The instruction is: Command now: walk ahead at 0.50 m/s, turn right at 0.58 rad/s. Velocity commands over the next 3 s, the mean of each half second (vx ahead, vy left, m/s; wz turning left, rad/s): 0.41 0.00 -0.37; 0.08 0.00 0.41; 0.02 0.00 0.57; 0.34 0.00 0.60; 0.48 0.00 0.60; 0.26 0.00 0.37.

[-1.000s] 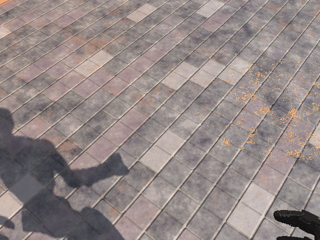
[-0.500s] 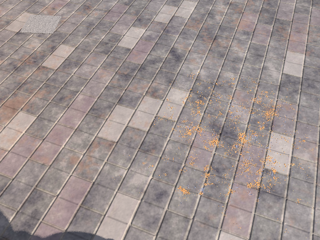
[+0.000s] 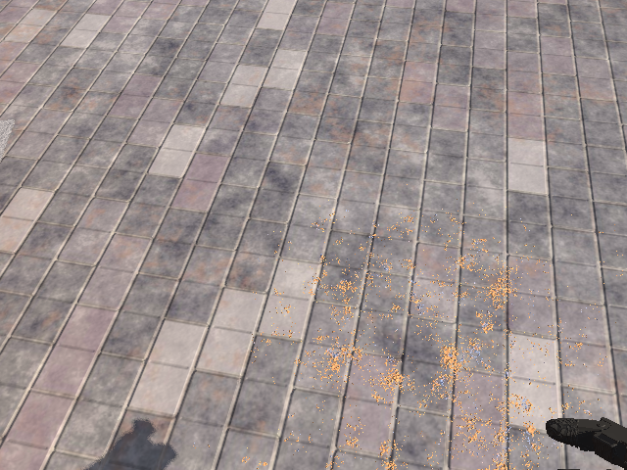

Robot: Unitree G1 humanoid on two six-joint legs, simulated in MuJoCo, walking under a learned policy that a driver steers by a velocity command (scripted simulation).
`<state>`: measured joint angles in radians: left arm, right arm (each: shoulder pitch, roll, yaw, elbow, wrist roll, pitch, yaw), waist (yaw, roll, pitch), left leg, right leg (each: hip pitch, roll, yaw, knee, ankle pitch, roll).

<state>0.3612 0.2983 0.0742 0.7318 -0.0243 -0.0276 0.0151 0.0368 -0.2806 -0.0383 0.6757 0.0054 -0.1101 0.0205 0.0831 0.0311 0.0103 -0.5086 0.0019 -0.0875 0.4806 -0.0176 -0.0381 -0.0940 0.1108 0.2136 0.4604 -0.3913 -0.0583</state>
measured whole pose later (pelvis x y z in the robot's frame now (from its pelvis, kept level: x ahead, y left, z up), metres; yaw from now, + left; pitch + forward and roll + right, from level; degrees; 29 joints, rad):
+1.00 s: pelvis +0.30 +0.00 +0.00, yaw +6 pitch +1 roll -3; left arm 0.08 0.31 0.09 0.79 0.01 0.03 0.04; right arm 0.23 -0.30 -0.07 0.72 -0.02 0.03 -0.01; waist -0.02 -0.03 0.04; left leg -0.34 0.01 0.00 0.59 -0.28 0.05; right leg -0.51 -0.03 -0.03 1.00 -0.47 0.04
